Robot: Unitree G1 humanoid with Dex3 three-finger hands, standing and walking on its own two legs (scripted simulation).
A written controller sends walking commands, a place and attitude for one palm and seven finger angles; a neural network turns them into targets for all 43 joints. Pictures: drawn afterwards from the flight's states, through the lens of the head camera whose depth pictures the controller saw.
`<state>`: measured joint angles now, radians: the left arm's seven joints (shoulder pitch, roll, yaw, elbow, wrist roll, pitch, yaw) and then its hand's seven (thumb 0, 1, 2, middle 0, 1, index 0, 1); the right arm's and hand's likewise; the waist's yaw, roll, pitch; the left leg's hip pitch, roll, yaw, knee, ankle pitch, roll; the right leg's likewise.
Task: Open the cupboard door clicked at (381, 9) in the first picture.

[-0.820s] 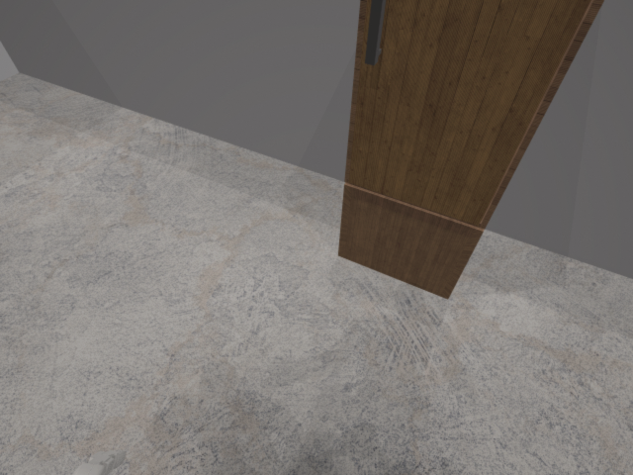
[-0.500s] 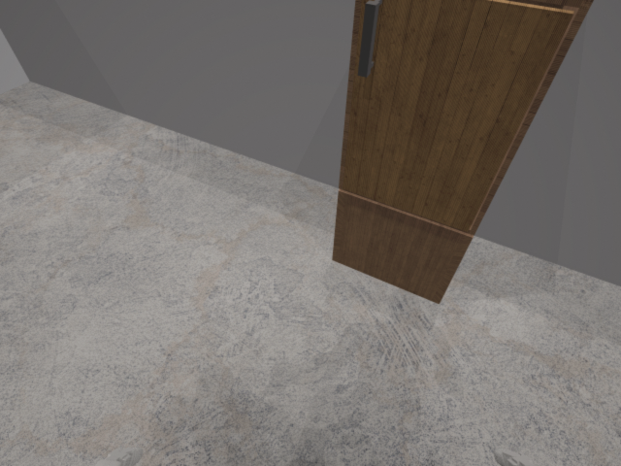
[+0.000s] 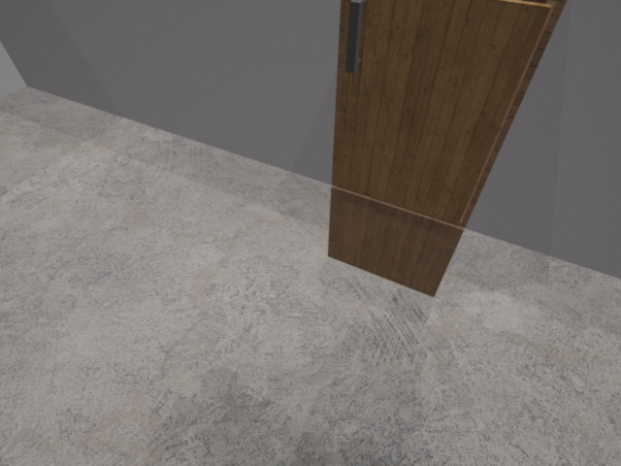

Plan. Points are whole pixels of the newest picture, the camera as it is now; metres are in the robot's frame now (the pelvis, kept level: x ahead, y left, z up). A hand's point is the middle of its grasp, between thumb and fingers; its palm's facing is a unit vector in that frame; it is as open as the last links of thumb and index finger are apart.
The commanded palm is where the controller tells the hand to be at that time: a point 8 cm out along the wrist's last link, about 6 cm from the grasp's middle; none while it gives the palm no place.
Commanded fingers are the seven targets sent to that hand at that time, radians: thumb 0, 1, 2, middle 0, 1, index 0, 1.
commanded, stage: stand and wait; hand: left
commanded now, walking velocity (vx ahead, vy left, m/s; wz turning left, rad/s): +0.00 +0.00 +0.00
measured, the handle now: (357, 35) +0.98 -0.06 +0.14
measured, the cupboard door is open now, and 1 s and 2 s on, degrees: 0 0 0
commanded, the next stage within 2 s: look at it before walking up in 0.12 s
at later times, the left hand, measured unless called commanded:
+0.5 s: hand out of the picture +0.07 +0.24 -0.15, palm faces -0.03 -0.94 -0.34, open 7.4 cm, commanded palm none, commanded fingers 0.00 0.90 0.90 -0.20 -0.30 -0.20 -0.30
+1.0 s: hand out of the picture +0.07 +0.24 -0.16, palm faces -0.06 -0.94 -0.34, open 7.4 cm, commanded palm none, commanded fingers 0.00 0.90 0.90 -0.20 -0.30 -0.20 -0.30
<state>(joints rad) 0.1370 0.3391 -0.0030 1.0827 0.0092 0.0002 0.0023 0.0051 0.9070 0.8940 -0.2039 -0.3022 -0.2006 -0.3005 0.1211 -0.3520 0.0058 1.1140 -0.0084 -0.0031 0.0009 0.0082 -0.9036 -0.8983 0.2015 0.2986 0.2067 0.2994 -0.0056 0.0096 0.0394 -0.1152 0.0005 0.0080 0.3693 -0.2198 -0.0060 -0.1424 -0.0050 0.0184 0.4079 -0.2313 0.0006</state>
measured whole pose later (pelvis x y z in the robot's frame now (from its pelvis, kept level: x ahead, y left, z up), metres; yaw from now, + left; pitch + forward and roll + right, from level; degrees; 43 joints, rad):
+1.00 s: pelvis -0.01 +0.00 +0.00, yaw -3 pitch -1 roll +1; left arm 0.16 0.32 0.01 1.05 0.01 0.03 0.01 0.00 0.91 0.89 -0.20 -0.30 -0.20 -0.30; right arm 0.10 -0.31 -0.01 1.07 -0.01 0.01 -0.01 0.01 -0.90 -0.90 0.20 0.30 0.21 0.30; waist 0.01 -0.01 0.05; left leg -0.16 0.02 0.06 0.42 -0.24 -0.01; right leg -0.21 0.01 0.07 0.46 -0.23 0.00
